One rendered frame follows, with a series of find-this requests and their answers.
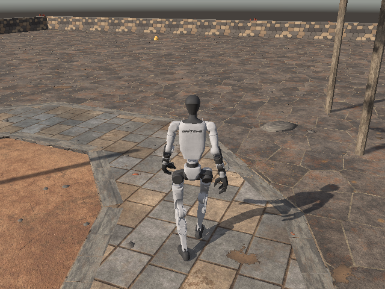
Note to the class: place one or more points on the robot left foot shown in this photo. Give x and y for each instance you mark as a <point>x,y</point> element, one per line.
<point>185,255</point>

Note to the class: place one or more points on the left robot upper arm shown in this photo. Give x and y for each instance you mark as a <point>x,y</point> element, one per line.
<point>174,126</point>

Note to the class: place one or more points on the robot left hand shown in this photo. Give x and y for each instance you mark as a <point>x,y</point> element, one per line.
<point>169,165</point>

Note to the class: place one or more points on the left robot forearm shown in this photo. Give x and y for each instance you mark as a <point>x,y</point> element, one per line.
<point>166,157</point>

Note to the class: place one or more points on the left robot thigh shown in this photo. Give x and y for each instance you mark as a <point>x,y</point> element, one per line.
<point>177,188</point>

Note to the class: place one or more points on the right robot upper arm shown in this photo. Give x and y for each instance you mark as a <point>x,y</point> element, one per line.
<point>211,127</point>

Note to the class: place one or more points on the robot right hand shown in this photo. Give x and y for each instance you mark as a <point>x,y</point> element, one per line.
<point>224,184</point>

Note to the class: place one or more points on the right robot forearm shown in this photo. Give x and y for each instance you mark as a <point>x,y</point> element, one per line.
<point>219,164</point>

